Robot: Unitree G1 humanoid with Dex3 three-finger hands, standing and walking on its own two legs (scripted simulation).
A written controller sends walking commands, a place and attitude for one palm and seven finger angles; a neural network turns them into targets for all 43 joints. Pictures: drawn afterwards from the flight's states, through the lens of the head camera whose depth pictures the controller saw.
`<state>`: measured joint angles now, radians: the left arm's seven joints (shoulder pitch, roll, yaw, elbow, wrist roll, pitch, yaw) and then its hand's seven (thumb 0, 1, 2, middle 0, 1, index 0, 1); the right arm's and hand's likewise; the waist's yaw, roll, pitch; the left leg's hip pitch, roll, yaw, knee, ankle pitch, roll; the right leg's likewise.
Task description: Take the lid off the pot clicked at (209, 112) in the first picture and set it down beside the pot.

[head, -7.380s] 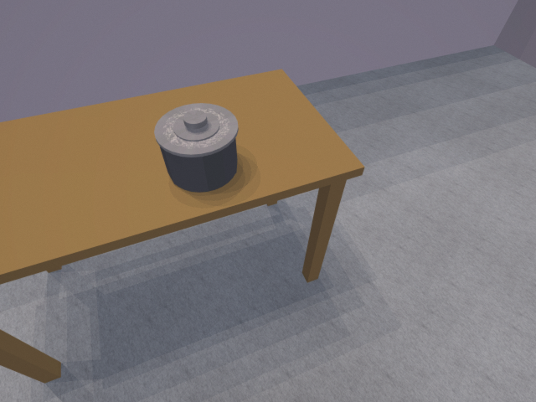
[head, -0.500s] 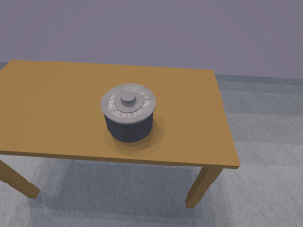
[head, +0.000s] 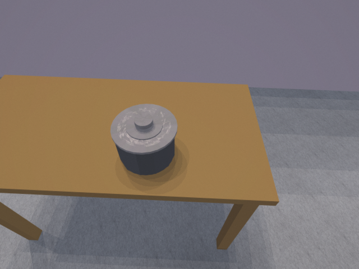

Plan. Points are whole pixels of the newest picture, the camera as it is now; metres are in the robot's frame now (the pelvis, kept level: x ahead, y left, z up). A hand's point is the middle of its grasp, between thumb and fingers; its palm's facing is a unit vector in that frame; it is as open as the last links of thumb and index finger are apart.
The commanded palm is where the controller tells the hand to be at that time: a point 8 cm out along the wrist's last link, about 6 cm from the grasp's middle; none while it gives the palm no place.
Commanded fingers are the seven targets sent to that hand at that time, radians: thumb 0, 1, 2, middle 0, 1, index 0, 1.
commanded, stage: look again from close up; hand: left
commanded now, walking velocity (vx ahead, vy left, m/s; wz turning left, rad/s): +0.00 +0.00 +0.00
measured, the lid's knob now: (143, 120) +0.47 +0.13 +0.04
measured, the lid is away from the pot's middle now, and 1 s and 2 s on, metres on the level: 0.00 0.00 0.00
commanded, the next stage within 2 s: lift the closed hand beside the body in 0.40 s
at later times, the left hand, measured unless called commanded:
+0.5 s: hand out of the picture +0.01 +0.17 -0.17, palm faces +0.01 -0.98 -0.19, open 7.4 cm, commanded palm +0.09 +0.22 -0.07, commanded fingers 0.00 0.90 0.90 -0.24 -0.35 -0.24 -0.35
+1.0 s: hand out of the picture +0.09 +0.20 -0.07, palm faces +0.26 -0.92 -0.28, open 3.6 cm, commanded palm +0.05 +0.25 -0.04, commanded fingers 0.00 0.90 0.90 -1.30 -1.50 -1.30 -1.50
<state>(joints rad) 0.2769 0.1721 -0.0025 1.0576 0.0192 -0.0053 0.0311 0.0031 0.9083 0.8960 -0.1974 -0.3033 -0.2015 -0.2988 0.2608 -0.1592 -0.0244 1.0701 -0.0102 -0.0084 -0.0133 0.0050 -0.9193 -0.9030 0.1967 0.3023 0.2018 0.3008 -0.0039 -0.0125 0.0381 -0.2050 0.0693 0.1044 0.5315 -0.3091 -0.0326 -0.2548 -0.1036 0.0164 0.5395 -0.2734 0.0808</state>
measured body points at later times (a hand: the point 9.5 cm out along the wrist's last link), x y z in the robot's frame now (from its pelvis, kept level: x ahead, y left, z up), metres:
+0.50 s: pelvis +0.00 +0.00 +0.00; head +0.02 +0.00 +0.45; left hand +0.01 +0.22 -0.16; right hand +0.00 -0.22 -0.16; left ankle -0.02 +0.14 -0.73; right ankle +0.01 -0.17 -0.73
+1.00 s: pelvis -0.02 -0.02 -0.01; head -0.01 -0.01 +0.44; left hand +0.08 +0.24 -0.05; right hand +0.23 -0.23 -0.04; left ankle -0.02 +0.14 -0.73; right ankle +0.01 -0.17 -0.73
